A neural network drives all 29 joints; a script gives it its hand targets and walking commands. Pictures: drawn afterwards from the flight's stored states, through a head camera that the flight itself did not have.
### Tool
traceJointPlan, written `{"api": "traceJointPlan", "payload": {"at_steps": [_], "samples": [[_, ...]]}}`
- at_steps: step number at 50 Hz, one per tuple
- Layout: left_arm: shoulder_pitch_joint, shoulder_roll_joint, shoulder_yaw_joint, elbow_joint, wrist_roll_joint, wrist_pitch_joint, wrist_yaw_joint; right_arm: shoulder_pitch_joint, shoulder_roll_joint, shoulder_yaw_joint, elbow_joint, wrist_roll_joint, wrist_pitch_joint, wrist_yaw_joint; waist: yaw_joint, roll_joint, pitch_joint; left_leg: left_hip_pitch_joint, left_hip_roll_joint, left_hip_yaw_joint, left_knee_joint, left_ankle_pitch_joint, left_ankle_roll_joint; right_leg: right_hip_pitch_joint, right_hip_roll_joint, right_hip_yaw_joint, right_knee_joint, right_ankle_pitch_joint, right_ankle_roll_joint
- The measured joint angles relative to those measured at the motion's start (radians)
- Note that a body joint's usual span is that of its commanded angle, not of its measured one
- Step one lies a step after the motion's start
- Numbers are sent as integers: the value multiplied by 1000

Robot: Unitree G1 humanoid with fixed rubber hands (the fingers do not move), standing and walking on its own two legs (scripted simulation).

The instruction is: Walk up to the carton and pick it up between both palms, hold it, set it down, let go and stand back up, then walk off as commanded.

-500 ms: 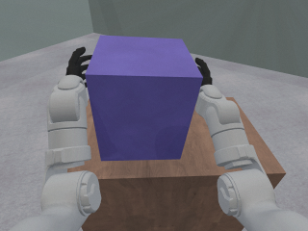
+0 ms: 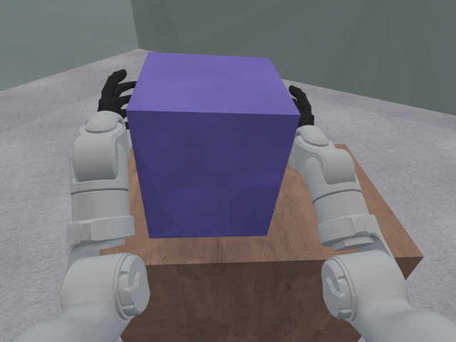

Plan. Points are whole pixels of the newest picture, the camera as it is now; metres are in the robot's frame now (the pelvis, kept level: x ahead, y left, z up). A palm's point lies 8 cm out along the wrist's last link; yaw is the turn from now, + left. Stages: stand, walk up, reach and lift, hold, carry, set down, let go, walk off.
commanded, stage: hold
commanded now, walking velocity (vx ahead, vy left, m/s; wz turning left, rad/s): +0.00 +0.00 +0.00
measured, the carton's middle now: (209, 147) +0.38 +0.00 +0.21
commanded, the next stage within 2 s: none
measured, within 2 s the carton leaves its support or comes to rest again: neither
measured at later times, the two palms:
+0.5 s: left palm (112, 119) +0.37 +0.15 +0.28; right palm (300, 132) +0.37 -0.15 +0.24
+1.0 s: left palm (112, 119) +0.37 +0.15 +0.28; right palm (300, 131) +0.37 -0.15 +0.24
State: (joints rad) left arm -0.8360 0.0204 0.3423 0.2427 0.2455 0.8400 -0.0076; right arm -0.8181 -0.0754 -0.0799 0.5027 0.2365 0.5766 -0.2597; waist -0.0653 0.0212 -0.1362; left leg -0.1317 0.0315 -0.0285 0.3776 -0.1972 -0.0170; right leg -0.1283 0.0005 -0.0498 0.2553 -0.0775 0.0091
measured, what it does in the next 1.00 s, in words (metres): stands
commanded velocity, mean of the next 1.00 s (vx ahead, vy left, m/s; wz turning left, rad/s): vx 0.00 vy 0.00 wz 0.00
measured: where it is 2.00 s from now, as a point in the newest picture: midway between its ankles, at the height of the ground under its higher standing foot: outside the picture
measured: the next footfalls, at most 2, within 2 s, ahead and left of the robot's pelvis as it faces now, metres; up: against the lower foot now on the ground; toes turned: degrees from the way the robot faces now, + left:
none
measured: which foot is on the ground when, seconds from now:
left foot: down 0.00-1.00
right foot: down 0.00-1.00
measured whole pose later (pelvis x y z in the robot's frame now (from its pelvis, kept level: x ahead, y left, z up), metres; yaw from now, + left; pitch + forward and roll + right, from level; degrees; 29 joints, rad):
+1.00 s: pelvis +0.00 +0.00 +0.00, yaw +0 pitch -3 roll -1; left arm -0.84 0.02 0.34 0.24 0.25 0.84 -0.01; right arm -0.82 -0.08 -0.08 0.50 0.24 0.58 -0.26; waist -0.07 0.02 -0.14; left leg -0.13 0.03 -0.03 0.38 -0.20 -0.02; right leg -0.13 0.00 -0.05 0.26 -0.08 0.01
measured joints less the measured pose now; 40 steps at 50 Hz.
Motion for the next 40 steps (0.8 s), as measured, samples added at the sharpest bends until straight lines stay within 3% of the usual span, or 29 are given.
{"api": "traceJointPlan", "payload": {"at_steps": [40], "samples": [[0, 0, 0, 0, 0, 0, 0, 0, 0, 0, 0, 0, 1, 0, 0, 0, 0, 0, 0, -1, 0, 0, 0, 0, 0, 0, 0, 0, 0]]}}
